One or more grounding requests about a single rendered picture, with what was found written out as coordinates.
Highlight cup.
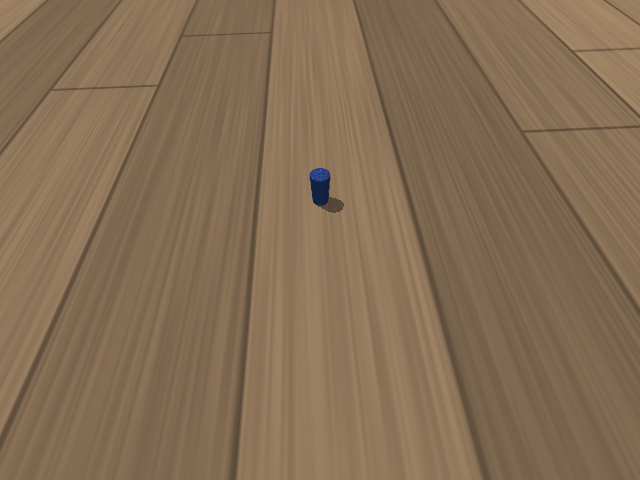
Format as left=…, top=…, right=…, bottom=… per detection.
left=310, top=168, right=330, bottom=206

